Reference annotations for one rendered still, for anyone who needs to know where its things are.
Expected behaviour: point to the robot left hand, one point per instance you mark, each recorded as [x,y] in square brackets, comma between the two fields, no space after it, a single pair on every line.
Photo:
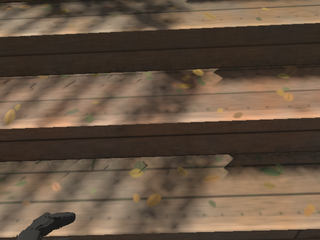
[45,224]

